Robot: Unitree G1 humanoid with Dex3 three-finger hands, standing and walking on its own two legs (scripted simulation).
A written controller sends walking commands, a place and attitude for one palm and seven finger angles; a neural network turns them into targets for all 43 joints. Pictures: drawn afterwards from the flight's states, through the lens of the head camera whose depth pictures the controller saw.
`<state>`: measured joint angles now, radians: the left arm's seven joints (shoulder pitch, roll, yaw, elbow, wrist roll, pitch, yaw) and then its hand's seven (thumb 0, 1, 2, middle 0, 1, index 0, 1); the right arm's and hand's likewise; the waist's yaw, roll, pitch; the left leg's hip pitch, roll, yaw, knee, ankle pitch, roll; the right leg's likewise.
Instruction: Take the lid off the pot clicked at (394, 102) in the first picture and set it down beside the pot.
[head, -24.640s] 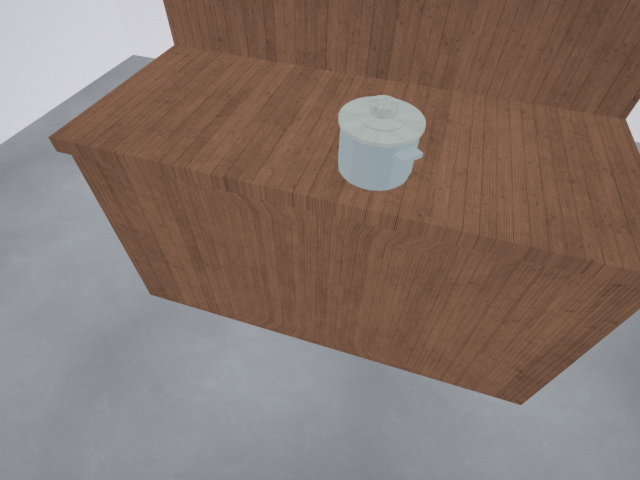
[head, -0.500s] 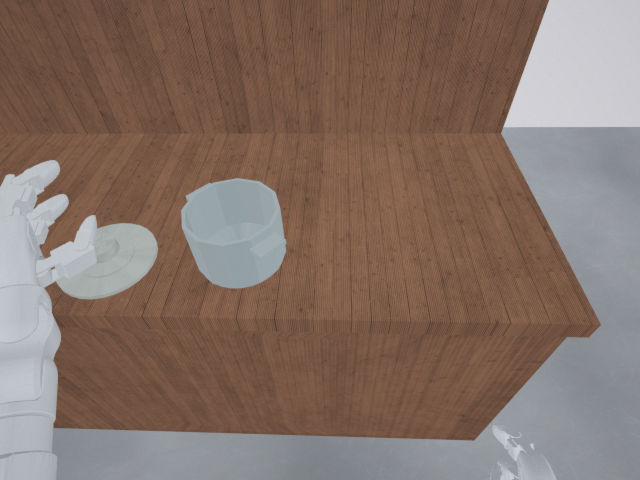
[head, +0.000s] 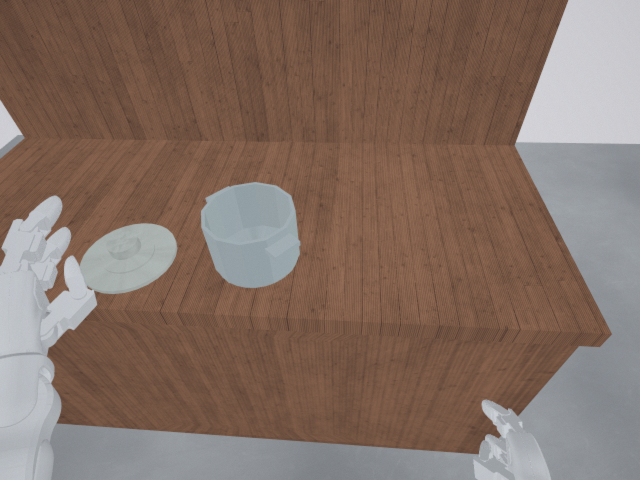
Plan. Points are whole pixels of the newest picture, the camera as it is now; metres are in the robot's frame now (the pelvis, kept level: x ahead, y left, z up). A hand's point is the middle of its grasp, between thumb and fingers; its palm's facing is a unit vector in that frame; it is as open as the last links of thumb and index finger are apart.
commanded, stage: draw the hand back to the body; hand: left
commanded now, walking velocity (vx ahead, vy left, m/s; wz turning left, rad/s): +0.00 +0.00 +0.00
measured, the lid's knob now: (123, 245) +0.48 +0.43 -0.03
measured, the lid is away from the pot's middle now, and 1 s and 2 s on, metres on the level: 0.24 0.24 0.24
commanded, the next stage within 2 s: step back with the hand held close in 0.52 s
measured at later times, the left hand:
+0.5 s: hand (46, 364) +0.17 +0.28 +0.15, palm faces +0.38 -0.86 -0.34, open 7.4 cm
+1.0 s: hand (39, 381) +0.16 +0.29 +0.13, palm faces +0.21 -0.86 -0.46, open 7.4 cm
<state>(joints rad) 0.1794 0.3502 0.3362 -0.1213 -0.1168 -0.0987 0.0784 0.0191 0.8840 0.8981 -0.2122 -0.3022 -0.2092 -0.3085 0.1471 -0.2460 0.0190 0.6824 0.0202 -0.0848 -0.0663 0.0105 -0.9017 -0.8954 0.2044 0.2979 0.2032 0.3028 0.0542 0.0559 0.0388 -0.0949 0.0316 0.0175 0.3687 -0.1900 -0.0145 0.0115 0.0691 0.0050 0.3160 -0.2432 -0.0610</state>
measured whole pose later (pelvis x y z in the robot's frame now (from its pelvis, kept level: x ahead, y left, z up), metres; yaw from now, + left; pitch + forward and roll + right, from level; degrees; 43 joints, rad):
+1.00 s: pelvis -0.03 +0.07 -0.01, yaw -1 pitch -1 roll -1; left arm 0.64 0.41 0.33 -0.58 -0.06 -0.17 0.06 0.02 0.89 0.90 -0.22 -0.30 -0.21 -0.30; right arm 0.21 -0.22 0.00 0.53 0.01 -0.05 -0.05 0.01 -0.90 -0.90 0.21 0.30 0.20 0.30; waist 0.01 -0.02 0.07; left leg -0.29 -0.03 0.08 0.49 -0.20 0.08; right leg -0.21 0.00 0.05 0.49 -0.26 0.03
